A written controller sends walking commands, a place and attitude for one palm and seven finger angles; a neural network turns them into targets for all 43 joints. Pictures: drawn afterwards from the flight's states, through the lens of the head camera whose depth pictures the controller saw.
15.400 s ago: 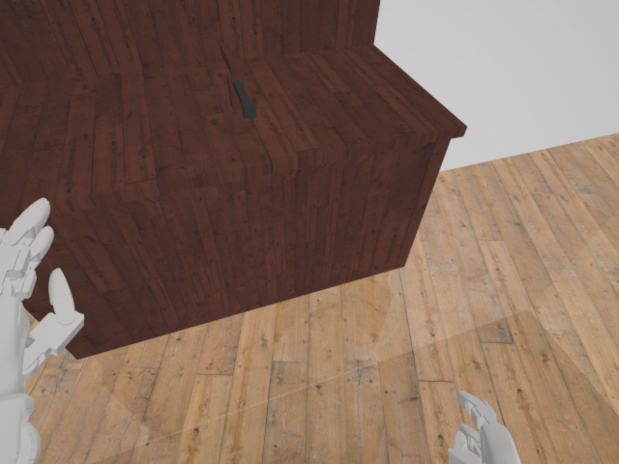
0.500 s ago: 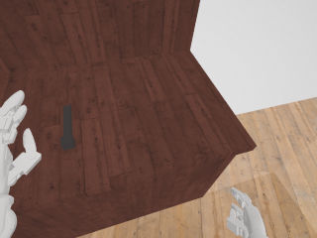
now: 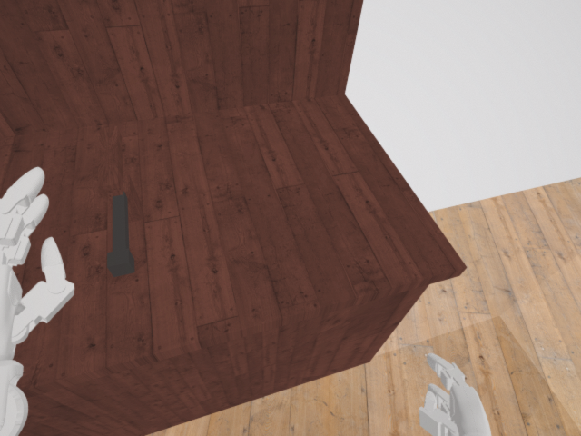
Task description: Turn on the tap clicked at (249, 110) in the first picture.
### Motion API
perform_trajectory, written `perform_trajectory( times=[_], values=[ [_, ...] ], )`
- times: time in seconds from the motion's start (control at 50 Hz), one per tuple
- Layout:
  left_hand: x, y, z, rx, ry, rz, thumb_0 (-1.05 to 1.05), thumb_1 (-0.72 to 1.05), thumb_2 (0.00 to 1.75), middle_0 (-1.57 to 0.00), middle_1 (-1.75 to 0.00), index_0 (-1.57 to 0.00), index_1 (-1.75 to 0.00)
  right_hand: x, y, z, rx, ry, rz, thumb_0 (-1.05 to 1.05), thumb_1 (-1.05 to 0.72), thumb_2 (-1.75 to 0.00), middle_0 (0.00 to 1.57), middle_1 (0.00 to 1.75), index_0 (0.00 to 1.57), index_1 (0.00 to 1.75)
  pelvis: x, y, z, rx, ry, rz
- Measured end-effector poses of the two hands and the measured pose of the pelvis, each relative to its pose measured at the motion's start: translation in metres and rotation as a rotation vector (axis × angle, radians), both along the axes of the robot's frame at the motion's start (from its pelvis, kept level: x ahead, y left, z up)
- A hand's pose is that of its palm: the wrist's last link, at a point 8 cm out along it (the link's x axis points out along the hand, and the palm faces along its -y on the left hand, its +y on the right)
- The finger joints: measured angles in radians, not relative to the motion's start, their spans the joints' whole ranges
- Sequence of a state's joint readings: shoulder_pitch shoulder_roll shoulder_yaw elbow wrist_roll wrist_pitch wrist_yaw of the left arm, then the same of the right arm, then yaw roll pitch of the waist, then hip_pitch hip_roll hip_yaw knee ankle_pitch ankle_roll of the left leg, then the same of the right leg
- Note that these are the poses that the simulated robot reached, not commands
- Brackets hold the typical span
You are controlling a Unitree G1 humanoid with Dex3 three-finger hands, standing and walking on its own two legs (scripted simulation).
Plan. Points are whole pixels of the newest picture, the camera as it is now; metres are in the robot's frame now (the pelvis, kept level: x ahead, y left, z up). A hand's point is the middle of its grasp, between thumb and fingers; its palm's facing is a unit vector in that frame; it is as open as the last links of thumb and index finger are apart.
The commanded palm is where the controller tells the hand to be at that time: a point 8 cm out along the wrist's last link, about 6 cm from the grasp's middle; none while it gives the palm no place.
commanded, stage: turn the palm inward beside the body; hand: left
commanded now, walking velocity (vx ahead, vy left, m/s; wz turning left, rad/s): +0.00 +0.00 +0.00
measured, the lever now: (121, 262) +0.32 +0.27 +0.03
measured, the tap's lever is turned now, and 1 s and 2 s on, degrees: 0 0 0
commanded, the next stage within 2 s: none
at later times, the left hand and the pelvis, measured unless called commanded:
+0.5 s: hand (39, 332) +0.17 +0.24 +0.16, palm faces +0.60 -0.75 -0.27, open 7.5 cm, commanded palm +0.13 +0.26 +0.16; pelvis -0.04 -0.05 -0.03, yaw +6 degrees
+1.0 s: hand (106, 333) +0.19 +0.21 +0.13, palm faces +0.47 -0.84 -0.26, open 7.5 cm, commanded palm +0.14 +0.24 +0.14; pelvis +0.01 -0.06 -0.03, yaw +3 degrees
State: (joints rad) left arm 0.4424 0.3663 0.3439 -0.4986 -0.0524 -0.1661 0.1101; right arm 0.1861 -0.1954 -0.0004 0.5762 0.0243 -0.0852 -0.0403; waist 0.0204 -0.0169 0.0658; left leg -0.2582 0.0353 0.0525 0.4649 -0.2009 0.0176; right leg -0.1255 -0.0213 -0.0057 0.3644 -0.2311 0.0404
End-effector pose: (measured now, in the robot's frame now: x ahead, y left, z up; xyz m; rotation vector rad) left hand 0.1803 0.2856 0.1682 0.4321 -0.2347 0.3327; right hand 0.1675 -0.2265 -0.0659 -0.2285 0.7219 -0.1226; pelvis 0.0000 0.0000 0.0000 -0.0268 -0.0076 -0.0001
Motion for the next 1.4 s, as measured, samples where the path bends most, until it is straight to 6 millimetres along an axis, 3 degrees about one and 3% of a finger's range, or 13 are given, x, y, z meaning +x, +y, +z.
perform_trajectory(
  times=[0.06, 0.12, 0.2, 0.28, 0.32, 0.44, 0.52, 0.64, 0.74, 0.82, 0.92, 1.14, 1.4],
  values=[
    [0.013, 0.014, 0.028, 0.16, -0.078, -0.008, 0.02, 0.88, 0.89, -0.22, -0.31, -0.21, -0.3, 0.0, 0.006, -0.004, -0.038, 0.004, 0.076, 0.02, -0.9, -0.9, 0.2, 0.3, 0.2, 0.3, -0.005, -0.003, -0.003, 0.006, -0.008, 0.033],
    [0.02, 0.032, 0.044, 0.086, -0.11, 0.057, 0.02, 0.88, 0.89, -0.22, -0.31, -0.21, -0.3, 0.003, 0.007, -0.009, -0.006, 0.01, 0.116, 0.02, -0.9, -0.9, 0.2, 0.3, 0.2, 0.3, -0.008, -0.006, -0.005, 0.012, -0.005, 0.032],
    [0.011, 0.018, 0.016, -0.1, 0.027, 0.048, 0.01, 0.89, 0.89, -0.21, -0.3, -0.2, -0.3, 0.008, 0.005, -0.007, 0.05, -0.06, 0.101, 0.02, -0.9, -0.9, 0.2, 0.3, 0.2, 0.3, -0.011, -0.007, -0.007, 0.016, -0.018, 0.02],
    [-0.014, -0.016, -0.029, -0.103, 0.208, 0.023, 0.02, 0.9, 0.9, -0.21, -0.3, -0.2, -0.3, 0.014, 0.001, -0.003, 0.053, -0.114, 0.124, 0.02, -0.9, -0.9, 0.2, 0.3, 0.2, 0.3, -0.019, -0.014, -0.011, 0.022, -0.024, 0.03],
    [-0.029, -0.026, -0.039, -0.095, 0.203, 0.033, 0.02, 0.89, 0.89, -0.21, -0.3, -0.2, -0.3, 0.015, 0.0, -0.002, 0.038, -0.127, 0.147, 0.02, -0.9, -0.9, 0.2, 0.3, 0.2, 0.3, -0.025, -0.021, -0.014, 0.024, -0.021, 0.039],
    [-0.058, -0.018, -0.012, -0.036, -0.088, 0.191, 0.02, 0.88, 0.89, -0.22, -0.31, -0.21, -0.3, 0.012, -0.006, -0.013, 0.011, -0.101, 0.221, 0.01, -0.9, -0.9, 0.2, 0.3, 0.2, 0.3, -0.035, -0.046, -0.022, 0.01, -0.022, 0.081],
    [-0.053, -0.011, 0.002, -0.05, -0.111, 0.238, 0.02, 0.89, 0.89, -0.21, -0.31, -0.21, -0.3, 0.009, -0.012, -0.025, 0.02, -0.076, 0.231, 0.02, -0.9, -0.9, 0.2, 0.3, 0.2, 0.3, -0.038, -0.056, -0.025, 0.004, -0.036, 0.098],
    [-0.024, -0.034, -0.018, -0.099, 0.148, 0.129, 0.02, 0.89, 0.9, -0.21, -0.3, -0.2, -0.3, 0.007, -0.029, -0.031, 0.063, -0.11, 0.142, 0.02, -0.9, -0.9, 0.2, 0.3, 0.21, 0.3, -0.034, -0.061, -0.025, 0.016, -0.034, 0.06],
    [-0.02, -0.055, -0.023, -0.12, 0.099, 0.069, 0.02, 0.89, 0.89, -0.21, -0.3, -0.21, -0.3, 0.005, -0.051, -0.031, 0.052, -0.125, 0.079, 0.02, -0.9, -0.9, 0.2, 0.3, 0.2, 0.3, -0.021, -0.067, -0.026, 0.021, -0.002, 0.033],
    [-0.028, -0.051, -0.016, -0.121, 0.006, 0.118, 0.02, 0.89, 0.89, -0.22, -0.31, -0.21, -0.3, 0.005, -0.067, -0.032, 0.01, -0.09, 0.068, 0.02, -0.9, -0.9, 0.2, 0.3, 0.2, 0.3, -0.006, -0.07, -0.028, 0.022, 0.016, 0.035],
    [-0.035, -0.041, -0.022, -0.138, 0.054, 0.184, 0.02, 0.89, 0.89, -0.21, -0.31, -0.21, -0.3, 0.013, -0.076, -0.035, -0.021, -0.08, 0.066, 0.02, -0.9, -0.9, 0.2, 0.3, 0.2, 0.3, 0.006, -0.066, -0.028, 0.024, 0.021, 0.045],
    [-0.036, -0.052, -0.033, -0.204, 0.058, 0.112, 0.02, 0.89, 0.89, -0.21, -0.3, -0.2, -0.3, 0.037, -0.045, -0.022, 0.013, -0.181, 0.098, 0.02, -0.9, -0.9, 0.2, 0.3, 0.2, 0.3, 0.007, -0.055, -0.027, 0.024, 0.031, 0.048],
    [-0.061, -0.041, -0.046, -0.277, 0.09, 0.182, 0.02, 0.89, 0.89, -0.21, -0.3, -0.2, -0.3, 0.03, -0.007, -0.017, 0.038, -0.201, 0.155, 0.02, -0.9, -0.9, 0.2, 0.3, 0.2, 0.3, -0.01, -0.04, -0.027, 0.009, 0.005, 0.056]
  ],
)
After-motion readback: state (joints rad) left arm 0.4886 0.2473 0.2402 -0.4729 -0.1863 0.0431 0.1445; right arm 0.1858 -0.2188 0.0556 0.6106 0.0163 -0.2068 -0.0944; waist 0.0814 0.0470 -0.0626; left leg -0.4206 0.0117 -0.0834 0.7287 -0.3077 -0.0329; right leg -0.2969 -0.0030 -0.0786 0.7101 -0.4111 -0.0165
